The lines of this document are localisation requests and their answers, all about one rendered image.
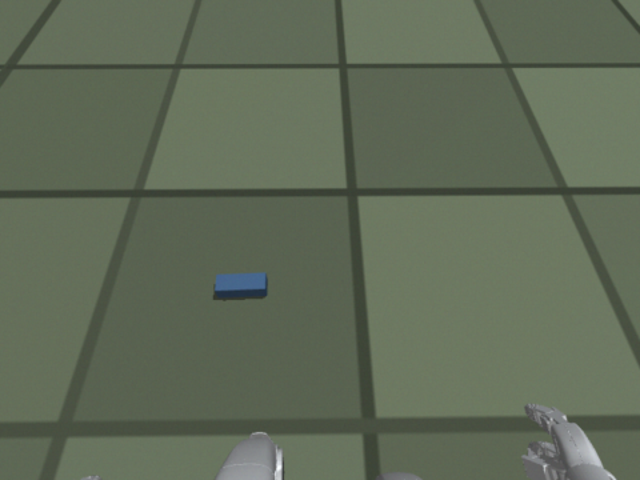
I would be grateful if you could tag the carton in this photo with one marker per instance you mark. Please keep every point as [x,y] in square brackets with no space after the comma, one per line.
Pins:
[241,285]

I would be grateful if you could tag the right robot arm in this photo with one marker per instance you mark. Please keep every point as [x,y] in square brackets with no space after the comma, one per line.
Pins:
[588,472]

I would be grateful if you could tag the right robot hand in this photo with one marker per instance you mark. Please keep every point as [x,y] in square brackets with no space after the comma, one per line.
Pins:
[546,461]

